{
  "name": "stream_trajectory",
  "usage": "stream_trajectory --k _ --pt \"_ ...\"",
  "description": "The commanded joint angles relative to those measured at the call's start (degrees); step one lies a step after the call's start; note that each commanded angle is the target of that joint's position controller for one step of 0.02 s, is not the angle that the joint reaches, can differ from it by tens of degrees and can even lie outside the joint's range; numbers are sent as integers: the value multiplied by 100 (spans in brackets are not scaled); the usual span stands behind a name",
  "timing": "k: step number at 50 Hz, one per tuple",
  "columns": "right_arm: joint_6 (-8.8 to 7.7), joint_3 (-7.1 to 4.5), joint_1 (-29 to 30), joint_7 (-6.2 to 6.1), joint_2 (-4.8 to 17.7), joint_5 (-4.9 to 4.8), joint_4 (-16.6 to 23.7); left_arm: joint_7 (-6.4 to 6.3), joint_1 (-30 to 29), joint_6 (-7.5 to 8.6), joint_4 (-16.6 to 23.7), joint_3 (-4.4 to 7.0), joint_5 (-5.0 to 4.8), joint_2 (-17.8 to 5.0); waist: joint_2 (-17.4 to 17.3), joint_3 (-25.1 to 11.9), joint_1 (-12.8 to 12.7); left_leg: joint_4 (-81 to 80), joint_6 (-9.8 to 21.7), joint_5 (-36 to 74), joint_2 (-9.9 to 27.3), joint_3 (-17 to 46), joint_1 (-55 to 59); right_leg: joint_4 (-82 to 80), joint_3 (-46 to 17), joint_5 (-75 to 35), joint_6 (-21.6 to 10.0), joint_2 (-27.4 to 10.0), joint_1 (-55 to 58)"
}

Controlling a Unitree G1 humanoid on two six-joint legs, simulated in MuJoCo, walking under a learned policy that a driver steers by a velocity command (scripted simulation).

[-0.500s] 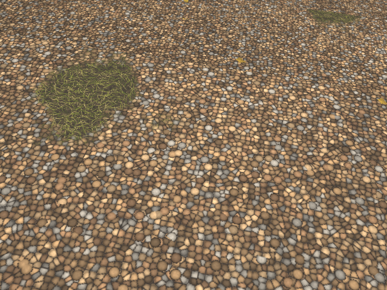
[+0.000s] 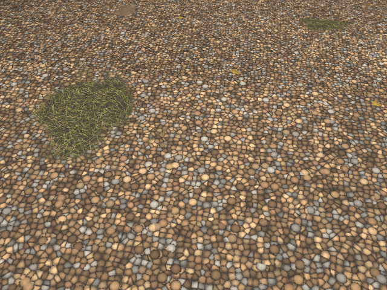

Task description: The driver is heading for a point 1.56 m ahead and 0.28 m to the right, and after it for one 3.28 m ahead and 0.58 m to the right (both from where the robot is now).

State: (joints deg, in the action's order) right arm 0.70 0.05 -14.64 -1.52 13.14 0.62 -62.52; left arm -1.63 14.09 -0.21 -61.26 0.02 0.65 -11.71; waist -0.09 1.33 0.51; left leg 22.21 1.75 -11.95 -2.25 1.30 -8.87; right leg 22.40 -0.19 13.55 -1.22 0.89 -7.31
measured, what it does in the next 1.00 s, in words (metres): walks ahead: right foot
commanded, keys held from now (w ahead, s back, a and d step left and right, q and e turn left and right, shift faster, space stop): w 1.00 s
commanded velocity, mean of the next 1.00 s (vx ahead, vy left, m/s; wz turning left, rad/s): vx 0.41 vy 0.00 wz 0.00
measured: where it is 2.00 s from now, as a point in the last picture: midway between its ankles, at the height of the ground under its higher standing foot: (195, 180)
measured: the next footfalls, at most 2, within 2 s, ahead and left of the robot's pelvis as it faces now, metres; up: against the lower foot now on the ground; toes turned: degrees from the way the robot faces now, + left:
right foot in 0.70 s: +0.43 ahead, -0.04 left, +0.00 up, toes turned -4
left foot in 1.24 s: +0.74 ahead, +0.12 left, +0.00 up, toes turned +4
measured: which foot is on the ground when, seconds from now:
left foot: down 0.00-0.68, up 0.70-1.00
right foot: down 0.00-0.24, up 0.26-0.68, down 0.70-1.00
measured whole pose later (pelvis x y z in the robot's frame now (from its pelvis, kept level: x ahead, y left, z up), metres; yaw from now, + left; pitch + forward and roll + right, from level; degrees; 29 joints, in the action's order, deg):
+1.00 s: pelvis +0.43 +0.01 +0.00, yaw +0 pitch +0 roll -1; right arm -2.2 -2.2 -8.0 1.6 12.2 2.0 -54.4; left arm 0.1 24.5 5.5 -61.9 2.0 0.6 -10.7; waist -1.8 2.4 -1.5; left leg 52.7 2.2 -6.5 6.6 -0.3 -36.4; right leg 13.5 5.7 11.5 -6.5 5.9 -2.1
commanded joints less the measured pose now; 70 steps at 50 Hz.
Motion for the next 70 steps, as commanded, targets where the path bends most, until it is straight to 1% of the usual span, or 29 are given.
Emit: stream_trajectory --k 1,4,5,8,11,12,13,14,15,17,22,29,33,34,35,36,37,39,41,46,56,59,61,62,63,64,66,68,70 --pt "4 -128 -18 13 613 59 192 2 370 -40 82 207 22 -863 287 472 -142 100 291 -2183 150 329 -892 -694 -964 2739 -529 -578 -497" --pt "-91 -56 245 111 220 171 423 3 814 -30 -65 324 33 -993 962 793 -289 1565 204 -1250 41 -329 -1713 -1536 -2361 3391 -1117 -1638 -250" --pt "-149 -86 320 133 325 169 490 14 819 9 -57 338 48 -949 843 761 -292 1921 196 -1178 206 -274 -1800 -1694 -2517 3086 -1219 -1814 -284" --pt "-306 -137 155 227 357 98 563 55 491 133 35 386 34 -973 716 609 -28 1673 251 -1349 305 -295 -1438 -1548 -1906 2338 -1080 -1546 -399" --pt "-381 -183 -1005 170 215 47 132 89 64 157 174 406 5 -849 398 595 506 176 295 -613 -116 -666 862 -527 -985 2153 -785 -834 -1863" --pt "-425 -252 -1554 110 465 102 7 108 -66 204 295 343 40 -610 -359 486 696 -441 370 -1292 586 374 1591 639 -498 1889 -615 -462 -2550" --pt "-455 -388 -2233 79 1065 96 -63 168 -150 272 534 202 12 -92 -1741 127 834 -1615 772 -3179 2069 2898 2073 2511 365 1750 -374 222 -3403" --pt "-402 -410 -2161 76 1104 96 -161 205 -308 286 635 312 159 -580 -1234 553 642 -1829 1168 -3705 2490 3687 1383 3471 34 1762 -463 55 -3727" --pt "-425 -347 -1512 97 837 100 64 270 -444 317 665 333 163 -644 -565 950 312 -1753 1153 -3375 2300 3232 947 3844 -174 1143 -516 -278 -3820" --pt "-552 -278 -974 119 587 53 283 369 -224 396 510 306 114 -473 -301 785 11 -1786 894 -1742 1743 2104 820 3744 -152 256 -419 -508 -3469" --pt "-675 -155 -1650 76 302 19 7 401 -669 280 666 294 149 -360 -427 452 60 -1436 827 1620 1324 772 1275 3537 324 -313 -115 -451 -3593" --pt "-667 -120 -1797 30 400 50 -80 369 -2002 266 1322 143 40 -237 -623 693 227 -1389 830 3249 1261 239 996 1418 815 -857 -239 -108 -2663" --pt "-663 -188 -1444 9 631 46 -47 211 -391 366 921 338 24 -644 -591 -201 -565 552 608 5731 1321 -30 1350 919 800 -598 -717 346 -734" --pt "-642 -199 -1326 21 662 18 -9 154 517 412 629 426 64 -779 -490 -636 -959 1702 527 5073 1160 -148 845 566 643 -777 -841 199 441" --pt "-636 -140 -1441 53 410 4 138 97 1400 433 468 561 208 -1250 102 -1278 -1136 3430 481 2832 833 -330 -256 474 -808 251 -1083 -1101 1737" --pt "-603 -75 -2179 125 -233 -132 155 144 1351 400 505 626 266 -1589 1221 -1771 -595 5563 289 -1880 -285 -255 -2212 -291 -3850 490 -1991 -2600 2825" --pt "-575 -219 -1612 114 371 4 209 199 815 360 535 610 7 -1316 396 -1247 -566 5841 423 -1400 39 305 -2721 -832 -3976 1444 -1902 -2283 2150" --pt "-624 -264 -756 155 370 46 484 234 -72 450 665 421 -13 -604 21 22 -215 5232 455 -444 522 212 -2605 -1211 -2366 639 -1529 -1836 479" --pt "-496 -256 -864 210 156 149 452 192 12 548 497 304 15 -269 103 145 114 4733 347 -323 715 199 -1982 -1343 -1449 -425 -1236 -1413 -279" --pt "-291 -267 -105 301 77 184 770 160 709 675 247 312 3 -539 209 363 141 3824 90 203 862 -144 -2534 -1601 -678 -1349 -1182 -1163 -306" --pt "-364 -180 1876 314 82 60 1484 80 1712 617 -7 238 54 -552 370 499 -414 1266 142 1109 496 -649 -2726 -1257 -197 -3161 -958 -1177 1168" --pt "-439 -249 1536 267 224 65 1463 29 1521 595 -11 269 98 -672 448 318 -126 913 420 421 218 -722 -2051 -555 -86 -4725 -889 -1316 1519" --pt "-531 -389 84 173 448 104 1001 42 1363 564 6 281 69 -722 359 -396 486 381 676 493 -39 -763 -272 1083 47 -5275 -732 -1126 1201" --pt "-586 -516 -930 102 812 243 776 70 1277 580 155 228 -4 -599 93 -1017 864 330 931 271 834 140 1316 2522 117 -3713 -653 -914 30" --pt "-565 -684 -1445 98 1418 349 727 134 1980 559 282 101 -274 52 -1221 -1939 634 -4 1775 -111 2732 2925 3135 4905 528 369 -358 110 -2139" --pt "-479 -640 -1047 159 1102 133 783 86 1653 520 199 289 -119 -605 -380 -1759 581 -541 1710 -440 2687 3498 2629 5514 -220 1383 -454 126 -2646" --pt "-540 -459 -5 196 454 76 923 112 900 525 438 322 -53 -494 -82 -304 182 -1010 1259 -138 2230 1849 954 5085 -318 509 -486 -405 -2709" --pt "-622 -354 58 140 101 60 794 178 927 375 414 344 87 -298 -255 94 -113 -1263 820 418 1768 824 103 4635 -293 248 -423 -605 -2266" --pt "-721 -352 -207 110 131 39 691 251 928 233 457 355 119 -143 -291 91 -211 -1344 742 895 1688 392 -34 4539 -221 114 -362 -609 -2201"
